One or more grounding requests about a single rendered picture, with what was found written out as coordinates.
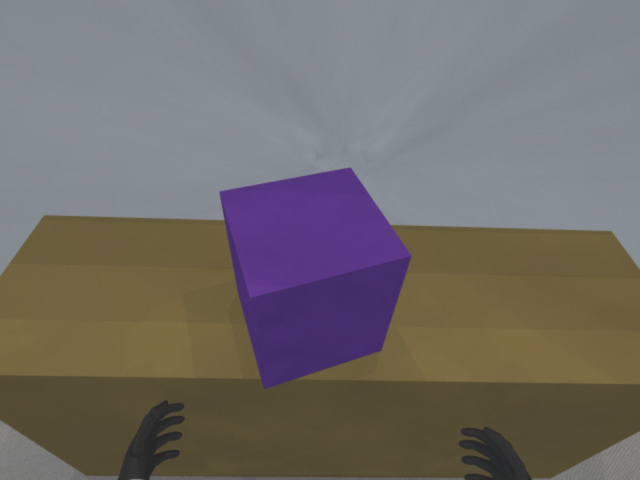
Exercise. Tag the robot left hand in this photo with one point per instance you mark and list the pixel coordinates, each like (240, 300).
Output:
(140, 461)

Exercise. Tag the pedestal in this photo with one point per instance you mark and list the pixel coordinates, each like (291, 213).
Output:
(533, 333)

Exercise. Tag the carton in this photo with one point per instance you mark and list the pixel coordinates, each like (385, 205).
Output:
(318, 269)

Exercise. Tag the robot right hand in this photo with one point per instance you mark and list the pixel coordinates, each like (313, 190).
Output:
(505, 463)

